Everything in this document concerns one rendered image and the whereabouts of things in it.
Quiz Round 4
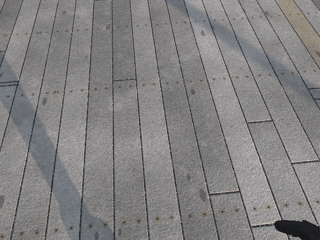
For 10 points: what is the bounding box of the right robot hand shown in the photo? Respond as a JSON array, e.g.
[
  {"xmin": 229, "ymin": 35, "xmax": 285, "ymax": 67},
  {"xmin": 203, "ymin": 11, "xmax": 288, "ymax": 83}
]
[{"xmin": 274, "ymin": 220, "xmax": 320, "ymax": 240}]

